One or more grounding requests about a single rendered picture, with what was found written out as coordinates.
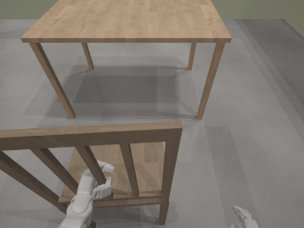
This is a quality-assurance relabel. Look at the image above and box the chair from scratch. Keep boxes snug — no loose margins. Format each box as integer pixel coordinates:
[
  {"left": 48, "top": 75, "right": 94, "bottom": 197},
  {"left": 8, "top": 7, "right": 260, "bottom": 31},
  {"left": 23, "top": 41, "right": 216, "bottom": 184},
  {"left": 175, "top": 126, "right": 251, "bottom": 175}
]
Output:
[{"left": 0, "top": 121, "right": 182, "bottom": 228}]

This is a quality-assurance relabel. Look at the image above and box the robot left forearm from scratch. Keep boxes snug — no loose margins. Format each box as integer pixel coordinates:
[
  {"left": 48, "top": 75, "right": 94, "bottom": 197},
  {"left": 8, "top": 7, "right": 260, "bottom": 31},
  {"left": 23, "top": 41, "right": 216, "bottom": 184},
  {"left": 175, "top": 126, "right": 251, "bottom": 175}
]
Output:
[{"left": 58, "top": 193, "right": 93, "bottom": 228}]

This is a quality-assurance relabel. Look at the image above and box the table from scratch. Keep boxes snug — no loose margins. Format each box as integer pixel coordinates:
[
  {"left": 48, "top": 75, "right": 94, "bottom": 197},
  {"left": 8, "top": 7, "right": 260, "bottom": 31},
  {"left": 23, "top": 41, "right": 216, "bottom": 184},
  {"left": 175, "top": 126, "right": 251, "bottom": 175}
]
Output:
[{"left": 20, "top": 0, "right": 232, "bottom": 120}]

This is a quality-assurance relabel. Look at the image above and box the left robot hand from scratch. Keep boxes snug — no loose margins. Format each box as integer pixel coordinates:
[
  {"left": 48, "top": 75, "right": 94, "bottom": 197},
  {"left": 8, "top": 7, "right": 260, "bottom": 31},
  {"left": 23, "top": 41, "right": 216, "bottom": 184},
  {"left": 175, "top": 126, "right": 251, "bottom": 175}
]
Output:
[{"left": 76, "top": 160, "right": 115, "bottom": 200}]

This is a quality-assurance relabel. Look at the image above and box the right robot hand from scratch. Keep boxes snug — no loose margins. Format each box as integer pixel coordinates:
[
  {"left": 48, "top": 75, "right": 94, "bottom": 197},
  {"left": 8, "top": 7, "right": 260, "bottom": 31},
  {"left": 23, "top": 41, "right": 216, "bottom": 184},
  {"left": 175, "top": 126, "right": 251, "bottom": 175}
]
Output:
[{"left": 230, "top": 205, "right": 259, "bottom": 228}]

